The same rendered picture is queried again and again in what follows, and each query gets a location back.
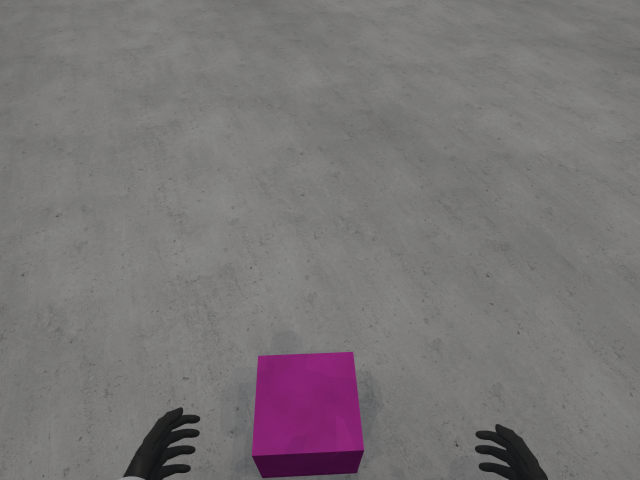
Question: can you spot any robot left hand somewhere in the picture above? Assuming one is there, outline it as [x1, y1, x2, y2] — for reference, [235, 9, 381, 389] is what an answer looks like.
[123, 407, 200, 480]

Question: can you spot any carton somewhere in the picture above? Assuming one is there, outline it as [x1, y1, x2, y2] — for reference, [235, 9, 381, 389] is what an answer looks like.
[252, 352, 364, 478]

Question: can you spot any robot right hand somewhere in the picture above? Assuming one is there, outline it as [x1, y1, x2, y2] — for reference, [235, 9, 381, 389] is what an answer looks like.
[475, 424, 548, 480]

